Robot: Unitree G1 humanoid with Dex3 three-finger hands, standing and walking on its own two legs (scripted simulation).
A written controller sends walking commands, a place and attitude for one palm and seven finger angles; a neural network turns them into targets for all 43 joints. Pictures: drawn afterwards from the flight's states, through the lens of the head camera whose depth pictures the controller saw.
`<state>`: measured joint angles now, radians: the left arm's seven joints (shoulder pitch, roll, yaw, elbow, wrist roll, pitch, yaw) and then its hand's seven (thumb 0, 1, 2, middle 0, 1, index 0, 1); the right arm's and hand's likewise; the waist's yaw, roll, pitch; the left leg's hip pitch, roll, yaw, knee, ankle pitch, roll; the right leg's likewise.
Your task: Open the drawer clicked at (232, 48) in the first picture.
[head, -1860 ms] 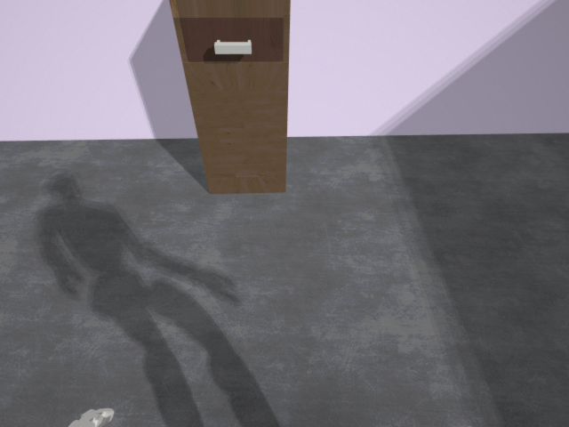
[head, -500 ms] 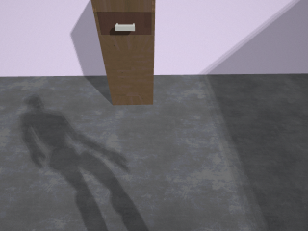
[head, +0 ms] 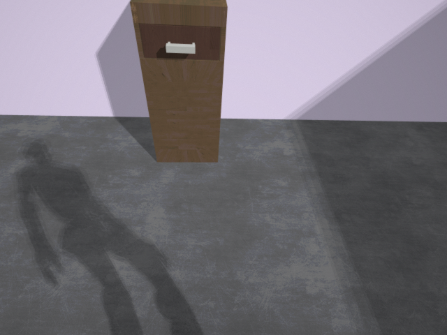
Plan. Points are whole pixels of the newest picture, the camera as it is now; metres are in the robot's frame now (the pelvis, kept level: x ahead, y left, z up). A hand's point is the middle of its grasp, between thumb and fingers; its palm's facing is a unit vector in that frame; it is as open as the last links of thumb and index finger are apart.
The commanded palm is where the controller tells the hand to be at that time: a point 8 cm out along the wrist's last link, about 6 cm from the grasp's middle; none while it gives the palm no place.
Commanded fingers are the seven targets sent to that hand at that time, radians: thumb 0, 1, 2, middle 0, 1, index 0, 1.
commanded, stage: walk to a spot facing it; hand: left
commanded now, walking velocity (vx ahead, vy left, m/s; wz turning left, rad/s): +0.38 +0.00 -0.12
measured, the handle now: (181, 46) +1.21 +0.26 -0.02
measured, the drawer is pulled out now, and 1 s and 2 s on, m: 0.00 0.00 0.00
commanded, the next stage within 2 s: take the last steps up to it in 0.66 s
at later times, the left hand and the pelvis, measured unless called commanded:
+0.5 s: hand (169, 280) +0.28 +0.14 -0.17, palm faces -0.02 -0.98 -0.19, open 7.3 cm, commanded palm none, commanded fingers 0.00 0.90 0.90 -0.20 -0.30 -0.20 -0.30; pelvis +0.19 -0.04 +0.00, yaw -1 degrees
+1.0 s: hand (160, 231) +0.40 +0.19 -0.16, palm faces +0.08 -0.99 -0.14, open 7.4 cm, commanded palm none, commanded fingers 0.00 0.90 0.90 -0.20 -0.30 -0.20 -0.30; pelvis +0.38 +0.01 +0.02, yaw +2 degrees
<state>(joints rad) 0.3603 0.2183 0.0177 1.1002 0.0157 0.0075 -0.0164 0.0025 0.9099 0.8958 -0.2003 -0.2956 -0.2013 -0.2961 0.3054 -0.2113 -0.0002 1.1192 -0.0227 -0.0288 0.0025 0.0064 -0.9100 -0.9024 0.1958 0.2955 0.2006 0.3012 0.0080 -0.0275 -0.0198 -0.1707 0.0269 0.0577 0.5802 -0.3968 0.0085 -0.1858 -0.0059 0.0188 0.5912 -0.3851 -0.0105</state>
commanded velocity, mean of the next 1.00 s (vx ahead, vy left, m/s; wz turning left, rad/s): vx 0.32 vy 0.00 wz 0.05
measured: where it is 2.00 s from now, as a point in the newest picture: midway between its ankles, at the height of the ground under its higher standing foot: (220, 242)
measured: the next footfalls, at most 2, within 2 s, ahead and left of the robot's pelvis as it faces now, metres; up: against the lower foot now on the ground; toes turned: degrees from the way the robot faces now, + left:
right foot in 0.34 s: +0.27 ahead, -0.15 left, +0.00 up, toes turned -10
left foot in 0.70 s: +0.40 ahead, +0.09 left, +0.00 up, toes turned +12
